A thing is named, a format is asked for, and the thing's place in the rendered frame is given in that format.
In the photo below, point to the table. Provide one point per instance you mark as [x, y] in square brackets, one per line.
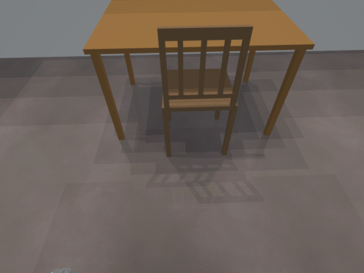
[130, 26]

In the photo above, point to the chair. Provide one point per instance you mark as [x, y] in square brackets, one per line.
[201, 89]

